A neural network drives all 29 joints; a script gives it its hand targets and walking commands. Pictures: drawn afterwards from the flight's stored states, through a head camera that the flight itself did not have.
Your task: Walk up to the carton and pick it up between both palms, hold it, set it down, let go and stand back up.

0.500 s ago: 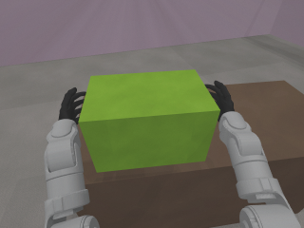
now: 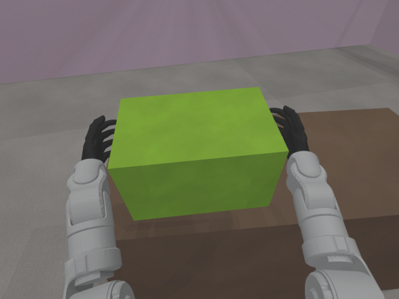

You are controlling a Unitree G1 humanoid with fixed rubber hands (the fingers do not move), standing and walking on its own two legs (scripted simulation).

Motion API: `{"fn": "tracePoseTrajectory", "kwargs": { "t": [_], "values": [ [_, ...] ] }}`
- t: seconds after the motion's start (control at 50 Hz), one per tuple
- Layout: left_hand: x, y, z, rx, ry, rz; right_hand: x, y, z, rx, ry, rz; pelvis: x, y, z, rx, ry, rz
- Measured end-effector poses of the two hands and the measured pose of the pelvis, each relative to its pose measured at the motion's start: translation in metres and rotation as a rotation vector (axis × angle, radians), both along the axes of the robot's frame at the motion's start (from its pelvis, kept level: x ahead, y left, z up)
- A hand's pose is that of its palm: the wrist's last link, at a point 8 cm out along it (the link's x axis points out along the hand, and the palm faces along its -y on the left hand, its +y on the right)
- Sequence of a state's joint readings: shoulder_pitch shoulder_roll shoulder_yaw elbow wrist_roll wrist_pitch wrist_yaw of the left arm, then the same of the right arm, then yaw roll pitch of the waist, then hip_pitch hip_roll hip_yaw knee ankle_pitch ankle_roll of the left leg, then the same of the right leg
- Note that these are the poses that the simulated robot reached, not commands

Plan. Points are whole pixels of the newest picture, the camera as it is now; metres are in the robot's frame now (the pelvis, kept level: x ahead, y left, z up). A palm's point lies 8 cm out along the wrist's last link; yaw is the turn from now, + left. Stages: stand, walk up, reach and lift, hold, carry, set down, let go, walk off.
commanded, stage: set down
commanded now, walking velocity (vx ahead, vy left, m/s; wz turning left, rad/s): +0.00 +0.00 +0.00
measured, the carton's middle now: (196, 153) +0.40 +0.01 +0.13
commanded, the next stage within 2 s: none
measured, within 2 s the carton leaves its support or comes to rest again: neither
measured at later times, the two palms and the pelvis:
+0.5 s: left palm (112, 162) +0.39 +0.19 +0.13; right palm (293, 151) +0.38 -0.19 +0.14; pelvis +0.03 +0.00 +0.00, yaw +0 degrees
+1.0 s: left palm (125, 161) +0.41 +0.17 +0.11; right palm (297, 155) +0.40 -0.21 +0.12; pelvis +0.02 +0.00 +0.00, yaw -1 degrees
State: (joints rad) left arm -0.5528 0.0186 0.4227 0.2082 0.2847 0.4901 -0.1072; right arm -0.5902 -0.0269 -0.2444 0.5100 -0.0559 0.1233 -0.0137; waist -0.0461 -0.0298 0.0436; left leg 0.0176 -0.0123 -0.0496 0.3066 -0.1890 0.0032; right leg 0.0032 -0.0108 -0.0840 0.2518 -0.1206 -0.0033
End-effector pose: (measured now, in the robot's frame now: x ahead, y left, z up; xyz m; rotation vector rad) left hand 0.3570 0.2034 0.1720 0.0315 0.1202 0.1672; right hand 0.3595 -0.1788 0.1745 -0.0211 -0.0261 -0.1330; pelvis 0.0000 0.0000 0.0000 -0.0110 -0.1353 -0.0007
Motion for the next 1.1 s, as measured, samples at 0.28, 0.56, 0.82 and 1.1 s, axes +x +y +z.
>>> {"fn": "tracePoseTrajectory", "kwargs": {
  "t": [0.28,0.56,0.82,1.1],
  "values": [
    [0.025,-0.021,-0.036,0.011,0.014,-0.035,0.014,-0.021,-0.032,-0.03,0.011,-0.029,0.022,-0.003,0.0,-0.008,0.042,0.007],
    [0.033,-0.012,-0.045,0.01,0.046,-0.022,0.027,-0.012,-0.038,-0.03,0.041,-0.018,0.025,0.0,0.0,-0.01,0.058,0.0],
    [0.045,-0.026,-0.057,0.004,0.078,-0.037,0.033,-0.025,-0.052,-0.022,0.075,-0.038,0.022,0.001,0.001,-0.007,0.089,-0.005],
    [0.061,-0.038,-0.069,-0.007,0.107,-0.05,0.042,-0.037,-0.067,-0.008,0.107,-0.059,0.02,-0.004,0.002,0.001,0.124,-0.025]
  ]
}}
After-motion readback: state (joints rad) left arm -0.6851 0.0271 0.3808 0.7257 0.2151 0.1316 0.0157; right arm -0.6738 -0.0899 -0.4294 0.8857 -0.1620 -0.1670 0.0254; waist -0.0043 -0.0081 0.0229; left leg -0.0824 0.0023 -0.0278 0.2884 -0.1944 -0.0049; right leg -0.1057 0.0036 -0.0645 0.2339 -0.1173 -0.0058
